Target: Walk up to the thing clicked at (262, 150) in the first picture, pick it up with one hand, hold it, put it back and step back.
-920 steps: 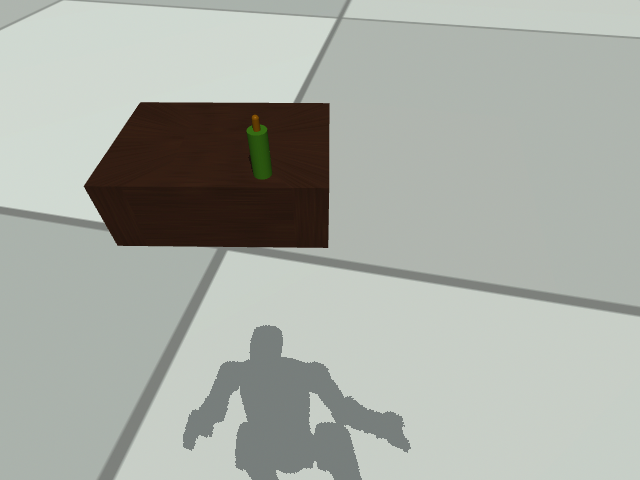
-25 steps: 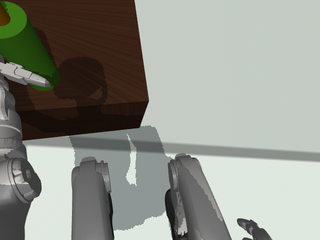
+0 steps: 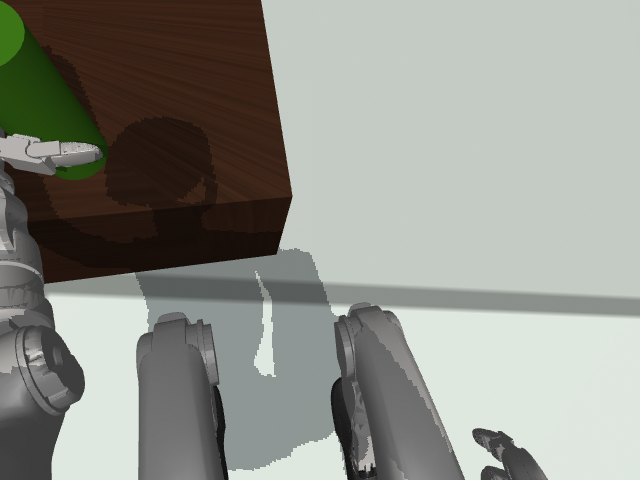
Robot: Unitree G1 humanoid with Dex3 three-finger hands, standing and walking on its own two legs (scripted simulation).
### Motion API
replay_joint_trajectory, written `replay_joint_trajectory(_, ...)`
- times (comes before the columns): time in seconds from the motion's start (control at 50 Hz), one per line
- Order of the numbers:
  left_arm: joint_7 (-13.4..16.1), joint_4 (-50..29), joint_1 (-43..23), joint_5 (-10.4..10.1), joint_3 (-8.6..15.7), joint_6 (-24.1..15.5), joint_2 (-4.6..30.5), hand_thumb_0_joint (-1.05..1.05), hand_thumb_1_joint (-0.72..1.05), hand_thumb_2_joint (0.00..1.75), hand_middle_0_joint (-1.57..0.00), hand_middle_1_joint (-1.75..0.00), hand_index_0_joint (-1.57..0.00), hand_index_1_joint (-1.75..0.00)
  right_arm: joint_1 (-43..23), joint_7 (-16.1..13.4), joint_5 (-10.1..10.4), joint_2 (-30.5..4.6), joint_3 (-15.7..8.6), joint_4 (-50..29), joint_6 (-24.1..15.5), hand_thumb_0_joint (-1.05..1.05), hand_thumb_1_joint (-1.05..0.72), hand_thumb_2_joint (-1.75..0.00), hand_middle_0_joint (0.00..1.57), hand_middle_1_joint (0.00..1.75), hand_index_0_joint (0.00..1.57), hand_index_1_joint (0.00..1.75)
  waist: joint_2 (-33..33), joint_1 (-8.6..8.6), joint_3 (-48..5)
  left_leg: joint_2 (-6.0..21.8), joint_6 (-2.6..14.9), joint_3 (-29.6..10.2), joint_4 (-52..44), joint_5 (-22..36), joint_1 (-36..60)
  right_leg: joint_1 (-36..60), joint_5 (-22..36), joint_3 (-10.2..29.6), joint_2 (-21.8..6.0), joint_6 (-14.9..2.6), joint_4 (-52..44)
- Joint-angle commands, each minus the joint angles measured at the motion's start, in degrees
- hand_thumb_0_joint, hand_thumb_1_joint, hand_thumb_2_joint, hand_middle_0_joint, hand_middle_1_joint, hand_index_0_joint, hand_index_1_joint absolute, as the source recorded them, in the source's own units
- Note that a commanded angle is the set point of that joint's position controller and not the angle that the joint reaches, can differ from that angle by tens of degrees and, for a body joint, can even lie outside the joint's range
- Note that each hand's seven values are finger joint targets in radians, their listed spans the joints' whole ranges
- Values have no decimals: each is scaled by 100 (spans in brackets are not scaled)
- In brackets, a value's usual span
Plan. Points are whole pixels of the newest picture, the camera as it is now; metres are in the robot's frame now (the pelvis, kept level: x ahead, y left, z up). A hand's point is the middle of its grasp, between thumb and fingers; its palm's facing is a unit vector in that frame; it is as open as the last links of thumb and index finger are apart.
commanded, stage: close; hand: left
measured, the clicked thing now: (19, 88) +0.52 +0.28 +0.03
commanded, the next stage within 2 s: settle in 0.18 s
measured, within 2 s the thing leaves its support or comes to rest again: leaves its support in 0.68 s
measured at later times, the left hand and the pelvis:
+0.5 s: hand (33, 112) +0.51 +0.28 +0.00, palm faces +0.27 -0.96 -0.03, open 10.1 cm; pelvis +0.00 +0.00 +0.00, yaw +0 degrees
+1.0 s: hand out of the picture +0.50 +0.29 +0.08, palm faces +0.28 -0.96 -0.03, open 10.3 cm; pelvis +0.02 +0.01 +0.08, yaw +1 degrees
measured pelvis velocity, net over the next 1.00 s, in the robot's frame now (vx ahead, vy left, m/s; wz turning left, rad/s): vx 0.02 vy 0.01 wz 0.02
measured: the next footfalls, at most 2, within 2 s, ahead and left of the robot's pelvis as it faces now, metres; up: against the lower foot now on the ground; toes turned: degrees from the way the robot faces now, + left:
none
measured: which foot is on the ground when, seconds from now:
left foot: down 0.00-1.00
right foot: down 0.00-1.00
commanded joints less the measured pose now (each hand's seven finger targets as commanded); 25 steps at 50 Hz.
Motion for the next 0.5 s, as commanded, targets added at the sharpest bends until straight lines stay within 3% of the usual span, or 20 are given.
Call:
replay_joint_trajectory(0.0,-59,-1172,-1918,-45,61,-397,1485,0,-28,53,-78,-75,-81,-72,1019,-65,-34,-1198,-415,-188,-27,0,-91,-89,20,30,20,30,1148,40,-3836,-31,391,480,-1166,795,3076,1658,1376,-296,29,-370,-1632)
replay_joint_trajectory(0.04,-90,-1157,-1910,-52,39,-394,1401,0,-24,56,-81,-79,-85,-76,1021,-67,-34,-1208,-411,-180,-39,0,-91,-89,20,30,20,30,1110,3,-3821,-27,396,460,-1124,827,3080,1618,1443,-310,23,-372,-1571)
replay_joint_trajectory(0.08,-104,-1252,-1956,-89,118,-406,1562,0,-21,60,-87,-83,-91,-80,995,-74,-23,-1209,-396,-205,-32,0,-92,-89,20,30,20,30,1086,66,-3911,-30,411,479,-1069,866,3039,1703,1470,-267,37,-362,-1598)
replay_joint_trajectory(0.16,-143,-1232,-1824,-140,120,-376,1399,0,-10,68,-94,-91,-98,-88,1034,-60,-27,-1227,-404,-167,-46,0,-91,-89,20,30,20,30,1301,69,-3927,-4,382,419,-1056,1146,3348,1470,1643,-343,36,-395,-1438)
replay_joint_trajectory(0.22,-124,-1322,-1839,-54,195,-380,1606,0,-1,76,-103,-99,-107,-96,967,-68,-31,-1242,-431,-166,-26,0,-90,-89,20,30,20,30,1482,137,-3797,6,335,363,-1182,858,3363,1277,1384,-369,18,-432,-1378)
replay_joint_trajectory(0.28,-119,-1241,-1704,-48,127,-355,1440,0,8,97,-111,-117,-113,-115,939,-71,-16,-1192,-422,-202,-15,0,-91,-90,20,30,20,30,1487,116,-3699,-1,320,364,-1280,684,3312,1262,1242,-361,16,-447,-1413)
replay_joint_trajectory(0.34,-112,-1498,-1822,-40,211,-350,1664,0,15,109,-119,-125,-121,-125,939,-79,-3,-1239,-450,-230,-16,0,-90,-90,20,30,20,30,1520,172,-3869,-9,323,365,-1302,723,3449,1313,1260,-358,11,-448,-1434)
replay_joint_trajectory(0.4,-158,-1766,-1980,-31,138,-334,1697,0,19,114,-122,-130,-124,-129,924,-91,2,-1206,-467,-251,-23,0,-91,-90,20,30,20,30,1469,131,-4091,-22,355,433,-1288,736,3475,1553,1315,-298,21,-419,-1583)
replay_joint_trajectory(0.48,-200,-2260,-2056,-136,210,-294,1821,0,7,115,-125,-134,-127,-134,953,-119,37,-1171,-489,-308,-30,0,-92,-90,20,30,20,30,1487,217,-4560,-34,384,496,-1328,1018,3694,1993,1555,-195,17,-378,-1764)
